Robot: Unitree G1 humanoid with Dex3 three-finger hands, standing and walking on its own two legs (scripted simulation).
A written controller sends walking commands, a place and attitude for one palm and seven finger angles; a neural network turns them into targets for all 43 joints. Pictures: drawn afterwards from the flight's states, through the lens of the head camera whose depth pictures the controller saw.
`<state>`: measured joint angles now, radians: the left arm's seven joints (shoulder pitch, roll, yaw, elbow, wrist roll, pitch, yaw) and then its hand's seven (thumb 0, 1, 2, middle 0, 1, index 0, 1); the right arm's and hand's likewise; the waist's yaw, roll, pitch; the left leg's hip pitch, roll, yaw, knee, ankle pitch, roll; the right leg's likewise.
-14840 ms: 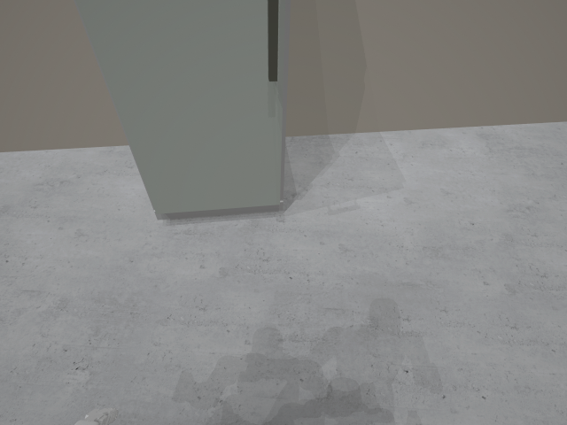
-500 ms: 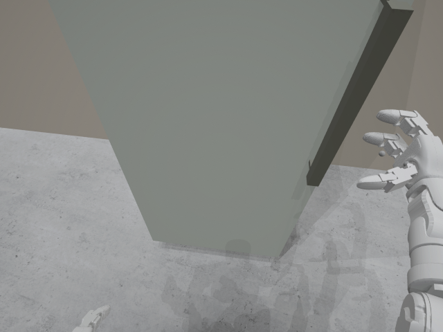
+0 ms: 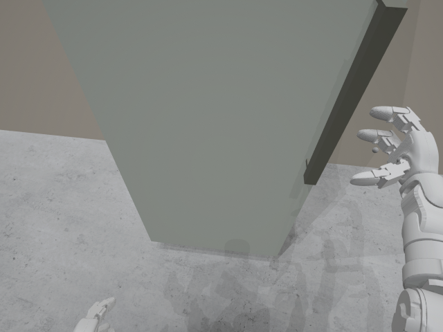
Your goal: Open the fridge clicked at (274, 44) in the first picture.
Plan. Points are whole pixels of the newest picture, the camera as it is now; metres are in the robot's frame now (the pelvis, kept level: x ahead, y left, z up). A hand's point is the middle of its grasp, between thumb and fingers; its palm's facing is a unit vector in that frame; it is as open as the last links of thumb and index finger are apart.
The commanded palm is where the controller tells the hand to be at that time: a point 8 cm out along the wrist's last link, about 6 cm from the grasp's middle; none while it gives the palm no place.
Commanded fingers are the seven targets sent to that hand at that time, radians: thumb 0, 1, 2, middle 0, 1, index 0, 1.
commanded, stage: feel for the door with the fingertips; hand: right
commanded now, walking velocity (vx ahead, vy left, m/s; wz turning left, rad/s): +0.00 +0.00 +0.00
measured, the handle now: (336, 110) +0.49 -0.16 +0.16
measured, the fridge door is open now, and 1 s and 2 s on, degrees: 0 0 0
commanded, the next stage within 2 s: slide the fingers in behind the handle in 0.84 s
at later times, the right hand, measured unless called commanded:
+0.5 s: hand (357, 149) +0.42 -0.19 +0.13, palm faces +0.05 +1.00 +0.00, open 13.9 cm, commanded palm +0.39 -0.24 +0.13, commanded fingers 0.00 0.50 -0.30 0.30 1.20 0.30 1.20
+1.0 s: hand (348, 136) +0.45 -0.18 +0.13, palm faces +0.01 +1.00 -0.01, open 13.5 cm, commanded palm +0.42 -0.24 +0.13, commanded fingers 0.00 0.50 -0.30 0.30 1.20 0.30 1.20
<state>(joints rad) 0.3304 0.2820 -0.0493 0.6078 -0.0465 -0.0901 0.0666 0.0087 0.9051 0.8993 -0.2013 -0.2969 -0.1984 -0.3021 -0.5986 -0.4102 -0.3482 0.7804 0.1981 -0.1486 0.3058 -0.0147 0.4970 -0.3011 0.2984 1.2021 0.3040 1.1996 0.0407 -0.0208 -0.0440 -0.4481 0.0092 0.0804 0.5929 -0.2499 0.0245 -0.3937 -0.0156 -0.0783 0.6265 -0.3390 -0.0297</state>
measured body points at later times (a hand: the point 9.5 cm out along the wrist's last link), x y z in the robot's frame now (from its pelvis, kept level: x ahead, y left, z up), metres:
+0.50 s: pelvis +0.00 +0.01 +0.00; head +0.03 +0.01 +0.45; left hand +0.11 +0.26 -0.10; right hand +0.41 -0.25 +0.13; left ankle +0.03 +0.11 -0.73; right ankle -0.01 -0.10 -0.73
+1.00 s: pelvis -0.01 +0.01 +0.00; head +0.04 +0.01 +0.44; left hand +0.06 +0.27 -0.12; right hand +0.44 -0.24 +0.13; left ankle +0.03 +0.11 -0.73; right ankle -0.01 -0.10 -0.73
